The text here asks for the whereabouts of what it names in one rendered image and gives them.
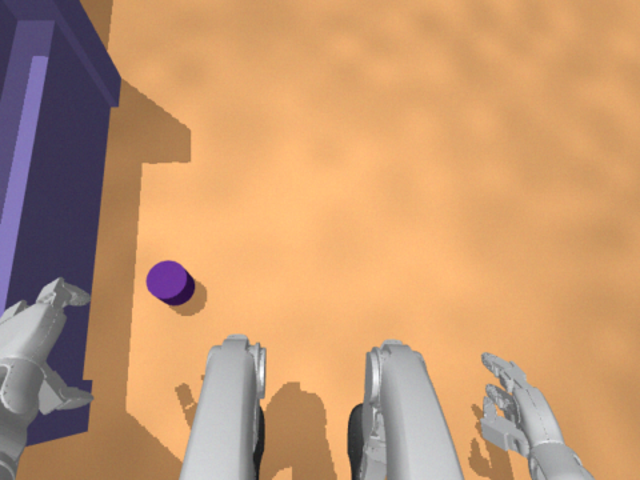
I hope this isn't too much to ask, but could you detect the left robot hand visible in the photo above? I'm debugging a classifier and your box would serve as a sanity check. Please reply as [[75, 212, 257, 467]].
[[0, 277, 94, 415]]

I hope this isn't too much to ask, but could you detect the right robot hand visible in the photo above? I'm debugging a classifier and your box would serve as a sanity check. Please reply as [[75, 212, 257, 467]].
[[480, 352, 565, 459]]

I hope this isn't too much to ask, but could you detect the right robot foot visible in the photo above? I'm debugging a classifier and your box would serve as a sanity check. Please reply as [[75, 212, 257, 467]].
[[347, 403, 364, 480]]

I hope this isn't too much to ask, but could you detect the tin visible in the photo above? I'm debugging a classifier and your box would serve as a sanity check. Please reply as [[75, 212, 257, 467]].
[[146, 261, 195, 306]]

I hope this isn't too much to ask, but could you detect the armchair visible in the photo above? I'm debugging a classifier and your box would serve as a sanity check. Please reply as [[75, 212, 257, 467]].
[[0, 0, 121, 447]]

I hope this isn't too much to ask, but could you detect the right robot arm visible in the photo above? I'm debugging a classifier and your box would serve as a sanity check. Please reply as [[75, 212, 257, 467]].
[[528, 443, 595, 480]]

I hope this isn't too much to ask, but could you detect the left robot arm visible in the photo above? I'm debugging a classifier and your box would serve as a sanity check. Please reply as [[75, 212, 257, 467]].
[[0, 358, 44, 480]]

